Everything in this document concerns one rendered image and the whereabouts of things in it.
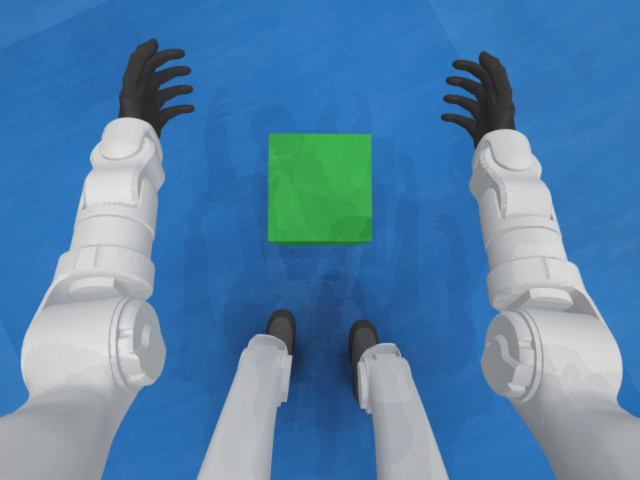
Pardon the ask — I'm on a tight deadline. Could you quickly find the carton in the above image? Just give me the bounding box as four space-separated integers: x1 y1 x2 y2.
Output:
268 133 372 245

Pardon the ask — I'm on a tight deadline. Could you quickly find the robot right forearm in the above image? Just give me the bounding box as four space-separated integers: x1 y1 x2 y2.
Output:
469 129 623 392

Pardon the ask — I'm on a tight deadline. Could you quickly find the robot left thigh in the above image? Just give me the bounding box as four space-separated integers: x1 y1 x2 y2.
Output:
196 344 292 480

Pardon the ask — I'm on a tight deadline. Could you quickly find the right robot upper arm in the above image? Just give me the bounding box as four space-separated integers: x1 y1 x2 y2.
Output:
481 307 640 480

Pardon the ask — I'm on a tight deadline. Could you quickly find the left robot hand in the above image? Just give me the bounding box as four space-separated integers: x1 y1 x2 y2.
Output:
118 38 195 139

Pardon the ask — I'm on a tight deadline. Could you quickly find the left robot upper arm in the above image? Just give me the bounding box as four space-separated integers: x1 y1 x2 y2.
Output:
0 296 166 480

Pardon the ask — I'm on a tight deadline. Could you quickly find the robot left forearm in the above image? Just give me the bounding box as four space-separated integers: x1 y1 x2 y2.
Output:
21 117 165 391

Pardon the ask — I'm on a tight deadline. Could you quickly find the robot thigh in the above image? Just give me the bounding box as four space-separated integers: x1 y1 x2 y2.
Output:
357 353 449 480
196 344 292 480

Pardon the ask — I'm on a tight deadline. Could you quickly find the right robot hand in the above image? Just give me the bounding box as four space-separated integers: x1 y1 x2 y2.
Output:
441 51 516 150

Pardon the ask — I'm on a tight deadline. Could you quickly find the robot right thigh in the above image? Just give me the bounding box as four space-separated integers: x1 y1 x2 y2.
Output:
357 353 449 480

